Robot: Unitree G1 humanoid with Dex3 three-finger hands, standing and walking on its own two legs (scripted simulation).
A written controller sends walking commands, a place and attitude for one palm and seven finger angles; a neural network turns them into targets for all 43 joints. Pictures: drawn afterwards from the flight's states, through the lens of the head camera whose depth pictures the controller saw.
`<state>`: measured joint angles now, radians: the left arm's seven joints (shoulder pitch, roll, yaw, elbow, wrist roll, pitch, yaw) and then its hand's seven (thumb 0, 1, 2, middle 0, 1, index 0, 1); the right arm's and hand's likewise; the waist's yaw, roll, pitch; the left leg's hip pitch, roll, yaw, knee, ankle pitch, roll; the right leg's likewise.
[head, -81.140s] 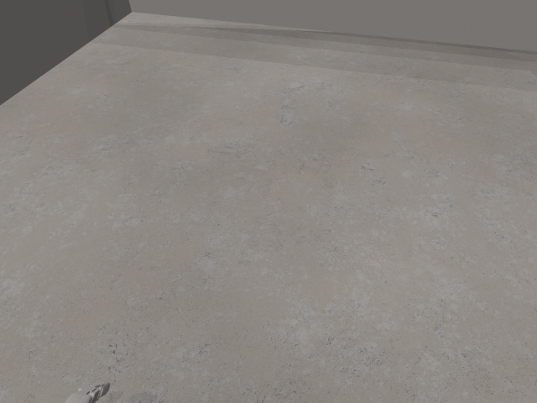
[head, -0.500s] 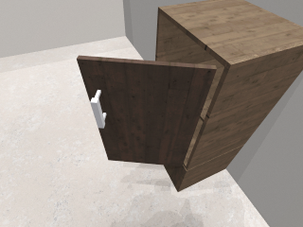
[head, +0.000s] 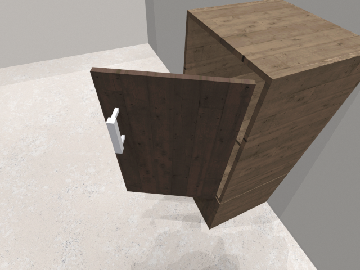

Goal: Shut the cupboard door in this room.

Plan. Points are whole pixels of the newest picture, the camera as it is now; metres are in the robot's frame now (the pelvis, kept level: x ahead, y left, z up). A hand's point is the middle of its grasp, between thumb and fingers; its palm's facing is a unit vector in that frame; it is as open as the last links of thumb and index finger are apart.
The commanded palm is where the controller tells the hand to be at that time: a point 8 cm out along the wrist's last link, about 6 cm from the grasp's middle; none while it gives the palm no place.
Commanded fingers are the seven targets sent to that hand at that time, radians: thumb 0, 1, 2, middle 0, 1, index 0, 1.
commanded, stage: raise the hand and make a fist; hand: left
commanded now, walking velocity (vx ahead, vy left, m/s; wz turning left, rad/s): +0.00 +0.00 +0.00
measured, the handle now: (117, 131) +0.45 +0.21 +0.02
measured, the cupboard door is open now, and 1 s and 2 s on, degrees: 61 61 61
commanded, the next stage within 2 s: bring the fist close to the handle in 1.92 s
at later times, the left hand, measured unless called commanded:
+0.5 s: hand out of the picture +0.11 +0.19 -0.06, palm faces +0.12 -0.99 -0.04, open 5.8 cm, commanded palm +0.11 +0.23 -0.04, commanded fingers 0.00 0.90 0.90 -0.66 -0.80 -0.66 -0.80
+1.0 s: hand (94, 251) +0.16 +0.19 -0.03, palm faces -0.03 -1.00 -0.02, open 3.5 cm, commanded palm +0.14 +0.24 -0.01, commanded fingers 0.00 0.90 0.90 -1.12 -1.30 -1.12 -1.30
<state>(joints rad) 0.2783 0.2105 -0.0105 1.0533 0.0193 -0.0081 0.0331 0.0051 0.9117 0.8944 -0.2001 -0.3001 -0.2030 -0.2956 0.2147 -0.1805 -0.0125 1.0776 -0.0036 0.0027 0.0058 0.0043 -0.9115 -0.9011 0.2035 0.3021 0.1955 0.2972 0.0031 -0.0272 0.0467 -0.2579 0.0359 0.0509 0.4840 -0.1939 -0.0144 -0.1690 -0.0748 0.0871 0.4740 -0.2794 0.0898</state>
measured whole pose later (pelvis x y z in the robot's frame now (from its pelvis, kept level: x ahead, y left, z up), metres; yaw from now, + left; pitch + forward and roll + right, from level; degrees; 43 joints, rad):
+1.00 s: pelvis -0.03 -0.01 -0.10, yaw +3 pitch +12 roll -4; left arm 0.46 0.26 0.17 -0.16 -0.32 -0.31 -0.36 0.02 0.91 0.90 -0.94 -1.11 -0.94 -1.11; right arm 0.26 -0.24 -0.01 0.53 0.05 -0.24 -0.07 0.02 -0.91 -0.90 0.21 0.30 0.20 0.30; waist 0.03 0.04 -0.12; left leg -0.96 0.06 -0.08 1.22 -0.46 -0.03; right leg -0.80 -0.04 0.00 1.18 -0.58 0.07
